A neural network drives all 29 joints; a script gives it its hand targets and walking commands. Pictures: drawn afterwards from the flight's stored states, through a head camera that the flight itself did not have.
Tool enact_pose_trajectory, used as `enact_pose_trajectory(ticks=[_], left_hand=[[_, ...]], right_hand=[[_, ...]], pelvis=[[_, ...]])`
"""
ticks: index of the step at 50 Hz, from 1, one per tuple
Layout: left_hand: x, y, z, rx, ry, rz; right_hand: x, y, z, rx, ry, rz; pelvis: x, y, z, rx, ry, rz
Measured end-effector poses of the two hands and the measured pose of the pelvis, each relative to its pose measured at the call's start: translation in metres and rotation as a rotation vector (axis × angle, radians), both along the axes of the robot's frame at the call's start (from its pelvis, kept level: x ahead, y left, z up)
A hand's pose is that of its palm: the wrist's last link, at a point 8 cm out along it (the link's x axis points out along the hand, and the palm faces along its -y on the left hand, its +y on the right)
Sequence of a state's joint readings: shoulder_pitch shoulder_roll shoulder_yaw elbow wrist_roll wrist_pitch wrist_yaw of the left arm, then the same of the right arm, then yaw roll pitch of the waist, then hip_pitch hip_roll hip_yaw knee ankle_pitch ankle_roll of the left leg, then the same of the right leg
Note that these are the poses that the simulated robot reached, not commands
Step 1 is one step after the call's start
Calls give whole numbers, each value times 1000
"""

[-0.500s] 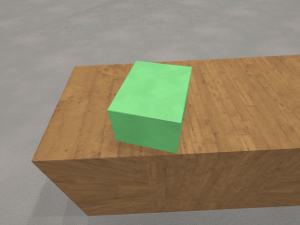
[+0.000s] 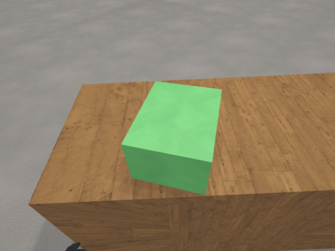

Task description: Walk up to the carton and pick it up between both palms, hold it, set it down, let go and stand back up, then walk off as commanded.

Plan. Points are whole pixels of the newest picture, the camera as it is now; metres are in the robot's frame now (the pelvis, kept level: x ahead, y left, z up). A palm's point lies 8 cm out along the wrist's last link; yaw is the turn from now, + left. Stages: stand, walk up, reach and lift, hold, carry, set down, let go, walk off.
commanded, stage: walk up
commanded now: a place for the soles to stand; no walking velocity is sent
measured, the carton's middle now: (177, 132) +0.47 +0.00 +0.00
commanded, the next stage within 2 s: none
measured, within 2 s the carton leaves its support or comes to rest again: neither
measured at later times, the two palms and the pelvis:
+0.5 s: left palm out of the picture +0.07 +0.28 -0.10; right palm out of the picture +0.02 -0.34 -0.12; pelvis +0.00 -0.02 -0.01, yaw +1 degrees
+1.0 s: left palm out of the picture +0.08 +0.30 -0.11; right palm out of the picture +0.11 -0.32 -0.11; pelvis +0.04 +0.00 +0.00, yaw +1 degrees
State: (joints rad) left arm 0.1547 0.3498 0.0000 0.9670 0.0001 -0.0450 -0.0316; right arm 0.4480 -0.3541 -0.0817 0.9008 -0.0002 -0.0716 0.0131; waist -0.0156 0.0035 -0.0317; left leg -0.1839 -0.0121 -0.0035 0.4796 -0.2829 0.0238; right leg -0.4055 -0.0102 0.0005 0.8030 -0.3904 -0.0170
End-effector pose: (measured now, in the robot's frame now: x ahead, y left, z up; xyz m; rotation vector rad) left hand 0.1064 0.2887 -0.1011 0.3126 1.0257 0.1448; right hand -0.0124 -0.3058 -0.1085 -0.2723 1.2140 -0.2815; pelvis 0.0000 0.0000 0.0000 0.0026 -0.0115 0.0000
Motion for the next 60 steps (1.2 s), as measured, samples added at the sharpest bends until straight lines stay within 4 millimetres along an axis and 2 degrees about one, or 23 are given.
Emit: enact_pose_trajectory(ticks=[3,5,10,13,19,23,28,31,36,42,46,50,53,60], left_hand=[[21,-13,6,26,-46,-19],[27,-21,6,48,-71,-21],[16,-32,17,78,-64,-7],[5,-34,19,85,-35,2],[-21,-29,12,75,31,23],[-34,-19,3,57,67,38],[-31,-4,-9,23,71,48],[-28,0,-11,12,71,47],[-29,-2,-12,7,96,39],[-31,-9,-10,32,101,45],[-30,-3,-7,39,122,54],[-28,6,-13,28,149,63],[-19,14,-21,18,153,71],[17,14,-17,11,103,57]], right_hand=[[5,-10,-11,18,-5,1],[15,-18,-21,30,-24,10],[43,-27,-24,58,-79,29],[49,-31,-21,63,-88,33],[43,-39,-17,37,-56,26],[36,-35,-13,11,-42,20],[16,-21,-9,-19,1,13],[15,-15,-5,-28,13,23],[38,-18,-1,-31,-14,39],[80,-25,-5,-15,-81,55],[102,-21,-2,-10,-87,67],[122,-10,0,-20,-95,83],[132,-1,2,-36,-113,95],[139,1,7,-41,-98,111]], pelvis=[[3,-12,-5,20,-8,0],[5,-22,-11,31,-28,-1],[5,-36,-6,49,-51,-1],[4,-40,-3,53,-44,0],[3,-37,-2,47,-35,4],[1,-27,-3,32,-36,8],[-1,-8,-7,3,-48,15],[0,-3,-6,-5,-46,15],[4,-7,-4,0,-24,12],[18,-16,-6,13,-30,10],[30,-12,-3,13,-12,16],[41,-1,-5,1,3,20],[47,8,-9,-7,-7,22],[54,9,-5,-6,1,23]])
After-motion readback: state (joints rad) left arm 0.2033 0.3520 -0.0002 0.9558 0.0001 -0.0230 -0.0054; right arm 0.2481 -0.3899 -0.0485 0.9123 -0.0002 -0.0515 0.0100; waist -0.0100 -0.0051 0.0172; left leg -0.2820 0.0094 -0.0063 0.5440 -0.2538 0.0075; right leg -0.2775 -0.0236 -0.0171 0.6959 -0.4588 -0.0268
